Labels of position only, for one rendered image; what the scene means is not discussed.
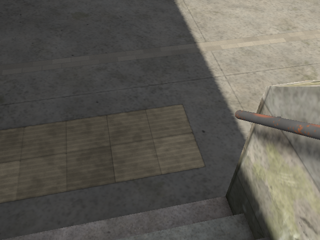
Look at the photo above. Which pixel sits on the stairs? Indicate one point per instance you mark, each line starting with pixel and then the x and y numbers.
pixel 210 219

